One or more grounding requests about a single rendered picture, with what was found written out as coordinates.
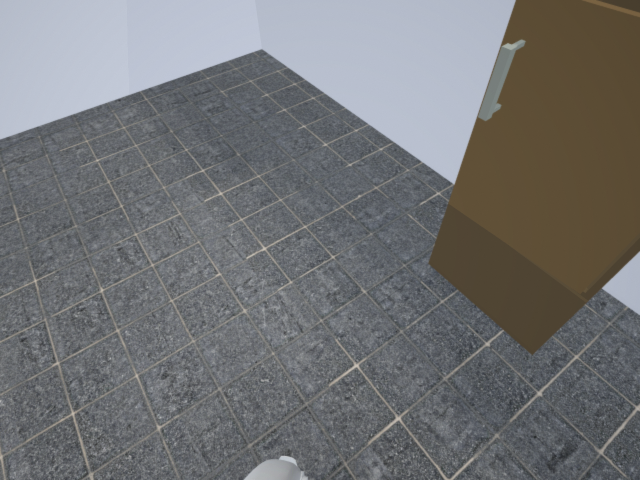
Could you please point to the handle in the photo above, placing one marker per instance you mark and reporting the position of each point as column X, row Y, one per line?
column 497, row 80

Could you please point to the robot left thigh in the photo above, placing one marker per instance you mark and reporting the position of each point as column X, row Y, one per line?
column 275, row 469

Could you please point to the left robot shin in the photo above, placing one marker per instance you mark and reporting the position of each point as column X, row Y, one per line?
column 289, row 459

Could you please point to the cupboard door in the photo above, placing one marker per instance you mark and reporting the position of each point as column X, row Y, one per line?
column 555, row 172

